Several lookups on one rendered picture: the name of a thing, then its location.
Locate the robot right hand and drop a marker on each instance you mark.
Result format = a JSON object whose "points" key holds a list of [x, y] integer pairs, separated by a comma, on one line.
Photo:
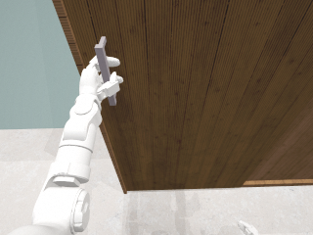
{"points": [[246, 228]]}

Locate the left robot forearm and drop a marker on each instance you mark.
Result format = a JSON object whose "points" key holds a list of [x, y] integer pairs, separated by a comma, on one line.
{"points": [[72, 163]]}

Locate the left robot upper arm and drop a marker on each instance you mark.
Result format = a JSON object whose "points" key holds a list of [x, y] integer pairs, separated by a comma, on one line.
{"points": [[59, 211]]}

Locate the robot left hand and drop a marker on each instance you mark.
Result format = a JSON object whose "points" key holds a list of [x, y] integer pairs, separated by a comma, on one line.
{"points": [[92, 83]]}

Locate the wardrobe door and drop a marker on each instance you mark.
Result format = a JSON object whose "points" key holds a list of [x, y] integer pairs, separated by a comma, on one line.
{"points": [[209, 86], [292, 156]]}

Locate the handle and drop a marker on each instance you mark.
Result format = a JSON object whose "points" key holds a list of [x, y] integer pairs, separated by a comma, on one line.
{"points": [[104, 66]]}

